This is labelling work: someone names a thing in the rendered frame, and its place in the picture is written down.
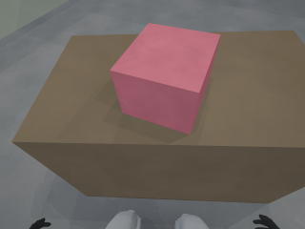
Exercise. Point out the robot left hand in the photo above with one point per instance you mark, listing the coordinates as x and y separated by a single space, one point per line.
40 223

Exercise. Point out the robot right hand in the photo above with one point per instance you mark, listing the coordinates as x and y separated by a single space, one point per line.
264 220

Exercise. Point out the carton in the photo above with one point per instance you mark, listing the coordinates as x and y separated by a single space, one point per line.
163 75

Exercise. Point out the robot right thigh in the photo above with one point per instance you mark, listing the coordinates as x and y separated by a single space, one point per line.
190 222

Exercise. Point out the pedestal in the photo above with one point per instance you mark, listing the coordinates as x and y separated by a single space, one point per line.
247 143

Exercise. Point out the robot thigh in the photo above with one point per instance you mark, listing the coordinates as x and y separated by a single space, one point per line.
190 222
125 220

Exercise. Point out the robot left thigh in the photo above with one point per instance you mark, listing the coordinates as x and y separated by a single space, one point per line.
125 220

